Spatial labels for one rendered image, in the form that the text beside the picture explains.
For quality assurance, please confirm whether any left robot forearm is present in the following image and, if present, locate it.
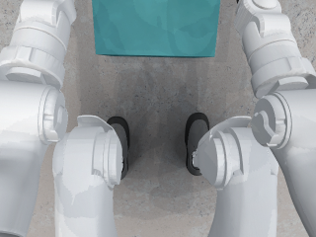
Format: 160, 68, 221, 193
0, 0, 77, 90

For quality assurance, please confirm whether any right robot forearm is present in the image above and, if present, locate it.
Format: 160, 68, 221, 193
233, 0, 316, 100

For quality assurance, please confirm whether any left robot upper arm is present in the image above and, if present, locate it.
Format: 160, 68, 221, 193
0, 79, 68, 237

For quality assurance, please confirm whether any carton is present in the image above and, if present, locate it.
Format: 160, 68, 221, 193
92, 0, 221, 58

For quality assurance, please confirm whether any robot right foot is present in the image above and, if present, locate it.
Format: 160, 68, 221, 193
185, 113, 209, 176

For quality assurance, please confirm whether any right robot thigh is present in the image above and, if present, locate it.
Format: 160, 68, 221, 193
204, 127, 277, 237

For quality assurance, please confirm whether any right robot upper arm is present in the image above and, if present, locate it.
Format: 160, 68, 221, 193
250, 89, 316, 237

